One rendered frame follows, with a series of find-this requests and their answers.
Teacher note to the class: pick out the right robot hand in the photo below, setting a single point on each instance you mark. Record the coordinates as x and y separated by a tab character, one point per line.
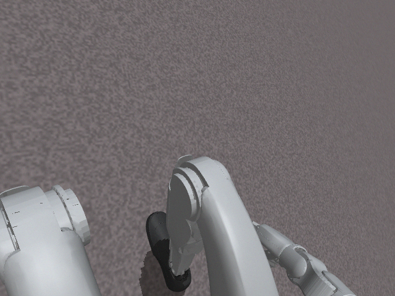
274	241

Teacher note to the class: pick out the right robot arm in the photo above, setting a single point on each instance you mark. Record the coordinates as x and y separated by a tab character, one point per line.
310	274

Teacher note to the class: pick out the right robot foot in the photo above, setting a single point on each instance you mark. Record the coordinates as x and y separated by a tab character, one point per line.
159	240

